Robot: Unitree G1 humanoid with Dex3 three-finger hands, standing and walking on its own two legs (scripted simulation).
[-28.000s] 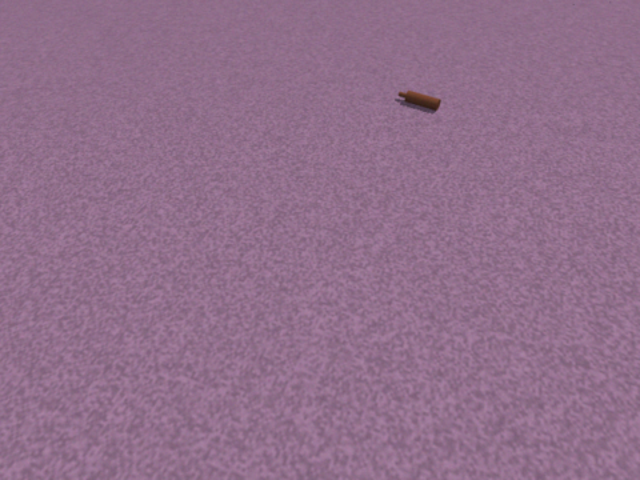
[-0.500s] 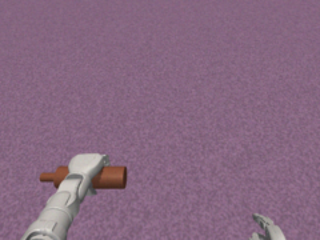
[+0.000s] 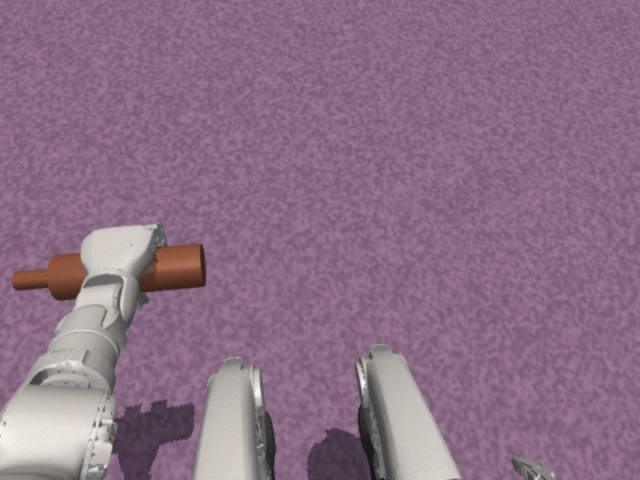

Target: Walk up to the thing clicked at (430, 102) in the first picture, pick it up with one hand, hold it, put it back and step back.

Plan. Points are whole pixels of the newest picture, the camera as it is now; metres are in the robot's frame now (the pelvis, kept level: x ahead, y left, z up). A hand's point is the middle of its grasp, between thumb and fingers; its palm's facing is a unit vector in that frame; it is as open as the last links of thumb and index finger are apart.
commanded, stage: crouch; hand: left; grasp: from above
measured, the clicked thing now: (114, 272) +0.42 +0.28 -0.13
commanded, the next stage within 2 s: lower in 1.16 s
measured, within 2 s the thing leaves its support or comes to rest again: neither
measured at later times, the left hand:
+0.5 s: hand (161, 294) +0.43 +0.26 -0.30, palm faces -0.44 -0.02 -0.90, open 9.4 cm
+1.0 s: hand (171, 294) +0.45 +0.27 -0.36, palm faces -0.46 -0.02 -0.89, open 9.4 cm
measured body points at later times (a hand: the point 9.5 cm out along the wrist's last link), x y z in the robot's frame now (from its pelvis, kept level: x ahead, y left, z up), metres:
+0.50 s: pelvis -0.01 +0.00 -0.14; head +0.22 +0.04 +0.25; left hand +0.45 +0.26 -0.25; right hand +0.07 -0.28 -0.26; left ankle +0.07 +0.12 -0.52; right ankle +0.07 -0.15 -0.52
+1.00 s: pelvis -0.02 -0.01 -0.20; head +0.22 +0.04 +0.18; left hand +0.47 +0.26 -0.31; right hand +0.01 -0.28 -0.32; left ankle +0.07 +0.12 -0.52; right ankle +0.07 -0.15 -0.52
